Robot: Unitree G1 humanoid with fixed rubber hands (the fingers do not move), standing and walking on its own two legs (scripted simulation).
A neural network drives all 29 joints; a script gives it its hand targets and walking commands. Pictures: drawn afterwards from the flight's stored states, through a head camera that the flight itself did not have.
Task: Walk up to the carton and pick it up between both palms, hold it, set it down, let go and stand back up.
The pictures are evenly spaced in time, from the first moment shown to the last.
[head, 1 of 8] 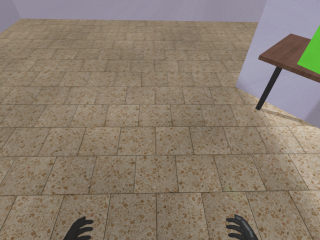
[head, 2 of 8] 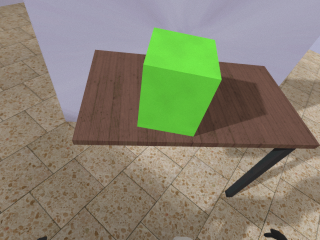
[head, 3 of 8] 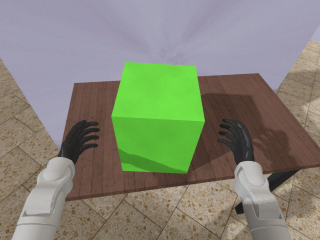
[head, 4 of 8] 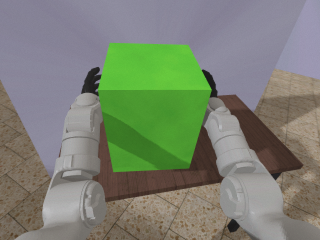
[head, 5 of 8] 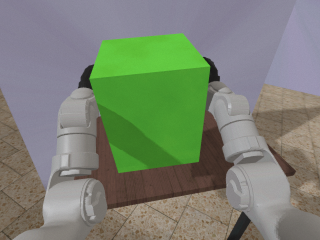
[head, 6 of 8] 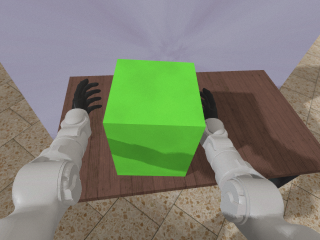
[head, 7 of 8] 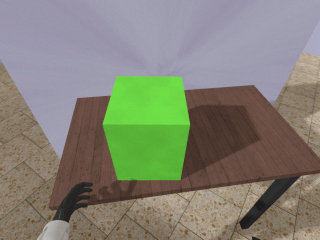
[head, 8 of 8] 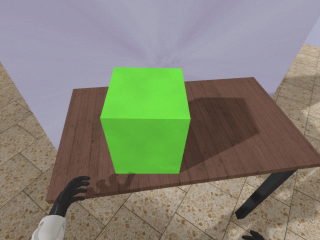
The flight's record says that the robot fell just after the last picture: no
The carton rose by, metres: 0.23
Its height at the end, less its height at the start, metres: +0.00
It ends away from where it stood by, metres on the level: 0.01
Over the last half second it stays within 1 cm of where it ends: yes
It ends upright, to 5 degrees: yes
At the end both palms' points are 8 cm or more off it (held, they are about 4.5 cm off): yes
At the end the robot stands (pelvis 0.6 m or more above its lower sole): yes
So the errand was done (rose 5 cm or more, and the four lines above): yes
